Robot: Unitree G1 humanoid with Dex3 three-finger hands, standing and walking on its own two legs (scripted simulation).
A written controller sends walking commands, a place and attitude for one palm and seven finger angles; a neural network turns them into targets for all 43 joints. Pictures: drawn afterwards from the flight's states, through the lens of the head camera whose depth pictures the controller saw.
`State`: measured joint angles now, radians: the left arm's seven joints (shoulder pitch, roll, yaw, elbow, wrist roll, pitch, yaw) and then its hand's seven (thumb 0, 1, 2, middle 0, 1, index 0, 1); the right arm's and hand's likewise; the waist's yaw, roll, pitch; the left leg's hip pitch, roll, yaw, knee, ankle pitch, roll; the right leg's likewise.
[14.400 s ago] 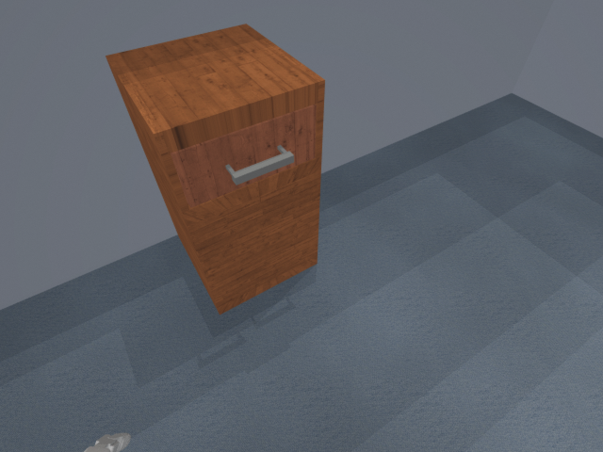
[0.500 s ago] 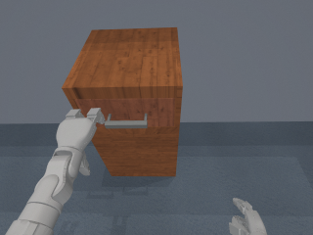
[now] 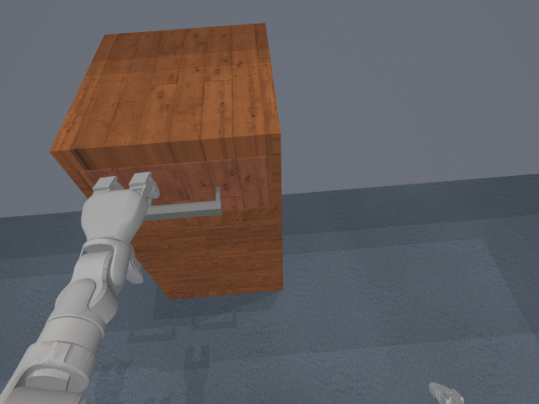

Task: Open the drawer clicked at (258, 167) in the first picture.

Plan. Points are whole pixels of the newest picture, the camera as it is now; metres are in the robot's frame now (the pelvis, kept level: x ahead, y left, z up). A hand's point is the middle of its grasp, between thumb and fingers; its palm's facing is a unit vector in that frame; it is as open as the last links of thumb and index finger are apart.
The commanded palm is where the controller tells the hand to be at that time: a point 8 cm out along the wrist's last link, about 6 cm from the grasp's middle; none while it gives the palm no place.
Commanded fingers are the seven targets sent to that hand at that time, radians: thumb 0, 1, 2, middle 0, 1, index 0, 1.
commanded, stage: move the hooked fingers above the handle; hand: left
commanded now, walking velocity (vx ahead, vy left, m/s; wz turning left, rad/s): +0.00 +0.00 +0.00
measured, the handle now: (183, 202) +0.52 +0.23 -0.10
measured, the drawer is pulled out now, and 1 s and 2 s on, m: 0.00 0.00 0.00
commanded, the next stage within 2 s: none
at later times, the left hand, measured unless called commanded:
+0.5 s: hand (161, 220) +0.42 +0.23 -0.03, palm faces -0.03 -0.01 -1.00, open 13.9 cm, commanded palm +0.41 +0.22 +0.03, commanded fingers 0.00 -0.50 0.30 -0.30 -1.20 -0.30 -1.20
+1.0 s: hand (177, 214) +0.45 +0.21 -0.05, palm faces -0.06 -0.07 -1.00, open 13.9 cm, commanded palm +0.43 +0.22 +0.01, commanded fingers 0.00 -0.50 0.30 -0.30 -1.20 -0.30 -1.20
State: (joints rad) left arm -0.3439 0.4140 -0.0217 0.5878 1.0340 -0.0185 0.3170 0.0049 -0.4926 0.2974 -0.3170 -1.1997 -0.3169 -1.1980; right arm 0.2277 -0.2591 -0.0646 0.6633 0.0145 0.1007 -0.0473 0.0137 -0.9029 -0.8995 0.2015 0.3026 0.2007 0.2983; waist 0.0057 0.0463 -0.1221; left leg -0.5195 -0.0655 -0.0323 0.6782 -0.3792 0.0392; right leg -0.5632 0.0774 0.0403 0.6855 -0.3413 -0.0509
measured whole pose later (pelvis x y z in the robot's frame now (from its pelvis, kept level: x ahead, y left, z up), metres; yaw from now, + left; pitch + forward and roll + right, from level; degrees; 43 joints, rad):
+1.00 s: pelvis -0.01 +0.03 -0.03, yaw -1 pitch +23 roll -2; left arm -0.73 0.35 -0.04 1.08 1.06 0.07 0.46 0.00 -0.49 0.30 -0.32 -1.20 -0.32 -1.20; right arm 0.38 -0.24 -0.05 0.72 -0.03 0.08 0.02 0.01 -0.90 -0.90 0.20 0.30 0.20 0.30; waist -0.12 0.07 -0.19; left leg -0.85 -0.06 -0.02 0.92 -0.46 0.07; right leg -0.86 0.09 0.03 0.85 -0.39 -0.02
